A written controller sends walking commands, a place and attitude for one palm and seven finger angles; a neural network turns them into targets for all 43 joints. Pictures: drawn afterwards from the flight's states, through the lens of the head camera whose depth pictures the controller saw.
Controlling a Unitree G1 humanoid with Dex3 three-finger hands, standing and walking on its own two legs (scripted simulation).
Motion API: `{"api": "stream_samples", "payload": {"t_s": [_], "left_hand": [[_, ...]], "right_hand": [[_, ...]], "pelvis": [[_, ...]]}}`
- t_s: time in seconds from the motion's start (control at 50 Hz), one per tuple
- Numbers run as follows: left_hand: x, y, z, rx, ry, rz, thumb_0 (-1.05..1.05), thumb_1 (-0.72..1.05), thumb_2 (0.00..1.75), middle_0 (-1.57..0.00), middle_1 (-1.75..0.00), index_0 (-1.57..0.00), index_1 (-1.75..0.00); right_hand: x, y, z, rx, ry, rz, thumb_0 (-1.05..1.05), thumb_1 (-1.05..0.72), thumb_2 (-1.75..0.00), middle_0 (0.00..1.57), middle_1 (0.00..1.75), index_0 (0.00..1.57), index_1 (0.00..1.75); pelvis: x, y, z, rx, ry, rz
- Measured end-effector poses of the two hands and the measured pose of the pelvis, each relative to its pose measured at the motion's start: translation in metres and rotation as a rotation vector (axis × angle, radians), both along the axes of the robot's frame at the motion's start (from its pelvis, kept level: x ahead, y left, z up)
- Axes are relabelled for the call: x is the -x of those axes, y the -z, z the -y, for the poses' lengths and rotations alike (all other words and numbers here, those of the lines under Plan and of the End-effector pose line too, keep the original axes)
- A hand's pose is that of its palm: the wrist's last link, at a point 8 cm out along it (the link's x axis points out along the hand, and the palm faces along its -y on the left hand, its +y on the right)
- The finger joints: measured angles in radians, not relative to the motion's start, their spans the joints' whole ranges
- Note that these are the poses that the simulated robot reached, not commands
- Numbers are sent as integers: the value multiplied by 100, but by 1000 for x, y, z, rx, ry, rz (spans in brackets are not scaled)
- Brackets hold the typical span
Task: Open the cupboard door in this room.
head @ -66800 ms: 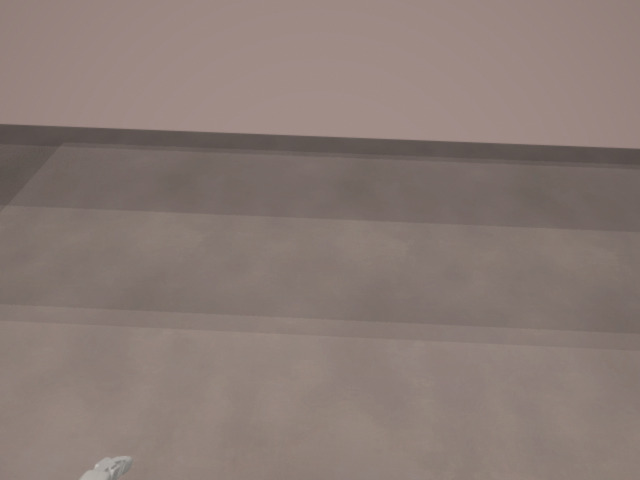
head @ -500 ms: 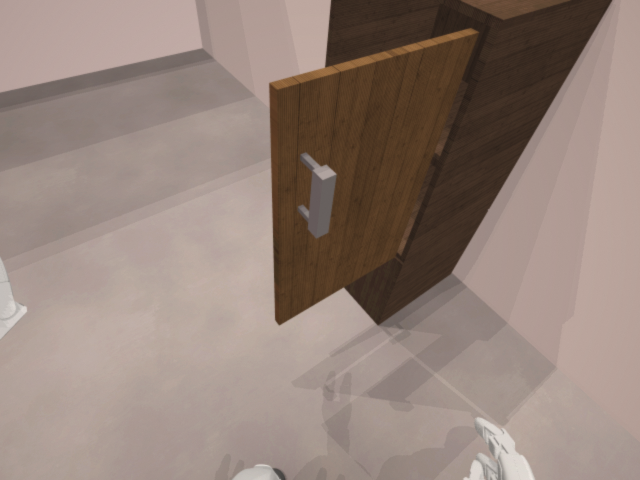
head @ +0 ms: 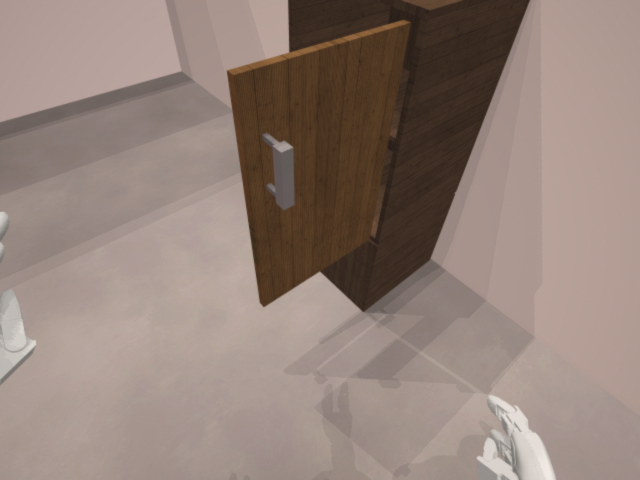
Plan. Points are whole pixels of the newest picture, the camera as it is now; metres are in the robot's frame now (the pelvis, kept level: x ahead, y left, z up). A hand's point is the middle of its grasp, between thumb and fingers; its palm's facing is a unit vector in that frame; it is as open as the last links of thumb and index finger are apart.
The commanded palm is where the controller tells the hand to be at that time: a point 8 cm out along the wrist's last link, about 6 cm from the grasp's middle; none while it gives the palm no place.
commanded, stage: stop stepping back and stand still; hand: left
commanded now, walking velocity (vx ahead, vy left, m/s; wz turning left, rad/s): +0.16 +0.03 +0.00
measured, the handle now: (276, 171) +0.59 +0.09 +0.06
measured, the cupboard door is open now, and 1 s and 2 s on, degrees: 89 89 89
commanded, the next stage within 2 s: let the arm hang, fingers relaxed in 0.88 s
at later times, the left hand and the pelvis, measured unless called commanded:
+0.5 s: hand out of the picture +0.15 +0.29 +0.17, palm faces +0.36 -0.78 -0.51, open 7.4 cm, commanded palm +0.10 +0.33 +0.18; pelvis -0.04 +0.03 +0.01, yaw +0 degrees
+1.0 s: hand out of the picture +0.13 +0.31 +0.15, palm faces +0.38 -0.79 -0.49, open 7.4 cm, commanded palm none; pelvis -0.06 +0.04 +0.01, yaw +1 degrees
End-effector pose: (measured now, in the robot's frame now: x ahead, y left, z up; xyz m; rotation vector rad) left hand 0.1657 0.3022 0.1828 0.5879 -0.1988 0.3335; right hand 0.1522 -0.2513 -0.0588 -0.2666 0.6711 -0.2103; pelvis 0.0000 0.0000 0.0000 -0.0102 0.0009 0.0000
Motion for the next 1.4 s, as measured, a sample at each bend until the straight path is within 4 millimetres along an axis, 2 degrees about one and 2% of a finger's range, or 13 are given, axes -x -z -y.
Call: {"api": "stream_samples", "payload": {"t_s": [0.08, 0.16, 0.32, 0.44, 0.58, 0.68, 0.98, 1.02, 1.1, 1.16, 1.22, 1.3, 1.4], "left_hand": [[22, 7, -1, 55, -36, -6, 2, 89, 90, -22, -30, -21, -30], [23, 12, -11, 86, -73, 46, 2, 89, 90, -22, -30, -21, -30], [15, -2, -23, 12, -23, 63, 2, 89, 90, -21, -30, -21, -30], [34, -13, -15, -32, 36, 44, 2, 89, 90, -21, -30, -21, -30], [68, 10, -35, 48, -61, -30, 1, 89, 90, -22, -30, -21, -30], [76, 21, -45, 111, -117, -16, 2, 89, 90, -21, -30, -21, -30], [74, 4, -41, 42, -39, 12, 2, 89, 90, -21, -30, -21, -30], [67, 30, -47, 54, -42, -93, 1, 89, 90, -21, -30, -21, -30], [68, 145, -51, 223, -130, -579, 1, 90, 90, -20, -30, -20, -30], [102, 225, -29, 338, -159, -920, 1, 90, 90, -20, -30, -20, -30], [147, 284, 4, 463, -164, -1159, 1, 91, 90, -20, -30, -20, -30], [202, 330, 41, 610, -198, -1374, 2, 93, 90, -21, -30, -20, -30], [260, 334, 44, 677, -305, -1509, 2, 96, 90, -21, -30, -21, -30]], "right_hand": [[27, 9, 2, 3, 18, -105, 1, -90, -90, 20, 30, 20, 30], [42, 16, -5, 32, 8, -157, 1, -90, -90, 20, 30, 20, 30], [36, 17, -46, -52, -8, -58, 1, -90, -90, 20, 30, 20, 30], [37, 13, -68, -125, -50, -12, 1, -90, -90, 21, 30, 20, 30], [53, 12, -60, -73, -47, -51, 1, -90, -90, 21, 30, 20, 30], [64, 8, -53, -13, -49, -69, 1, -90, -90, 21, 30, 20, 30], [64, 1, -65, -44, -46, -22, 1, -90, -90, 20, 30, 20, 30], [63, 14, -64, -67, -89, -55, 1, -90, -90, 20, 30, 20, 30], [71, 48, -53, -92, -99, -194, 1, -90, -90, 21, 30, 20, 30], [90, 60, -43, -93, -65, -275, 1, -90, -90, 21, 30, 20, 30], [120, 63, -33, -67, -28, -381, 1, -90, -90, 20, 30, 20, 30], [168, 64, -26, -27, 21, -552, 0, -90, -90, 20, 30, 20, 30], [213, 64, -29, -29, 41, -731, 0, -90, -90, 20, 30, 20, 30]], "pelvis": [[0, -6, -3, -16, 20, -15], [0, -4, -10, -6, -16, -15], [20, -1, -26, -21, 5, 18], [36, -5, -26, 4, 3, 15], [49, -7, -32, 18, 1, 17], [57, -9, -37, 17, -11, 27], [63, -11, -41, 21, -13, 23], [64, -8, -43, 24, -28, 6], [72, 0, -48, 15, -32, 1], [75, 3, -45, 7, -26, 10], [75, 5, -41, 7, -34, 23], [75, 5, -37, 12, -46, 33], [73, -1, -32, 12, -65, 24]]}}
